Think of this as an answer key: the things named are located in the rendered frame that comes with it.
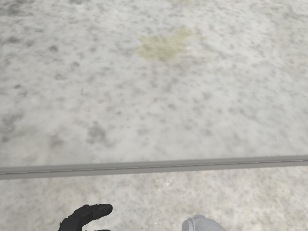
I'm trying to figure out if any robot left hand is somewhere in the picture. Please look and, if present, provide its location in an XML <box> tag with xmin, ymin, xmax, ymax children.
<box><xmin>58</xmin><ymin>204</ymin><xmax>113</xmax><ymax>231</ymax></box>

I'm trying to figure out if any right robot shin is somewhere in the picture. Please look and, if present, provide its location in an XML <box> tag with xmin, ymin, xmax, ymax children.
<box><xmin>192</xmin><ymin>214</ymin><xmax>205</xmax><ymax>218</ymax></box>

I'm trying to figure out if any robot right thigh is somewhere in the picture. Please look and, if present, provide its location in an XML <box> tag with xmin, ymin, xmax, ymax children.
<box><xmin>182</xmin><ymin>217</ymin><xmax>226</xmax><ymax>231</ymax></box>

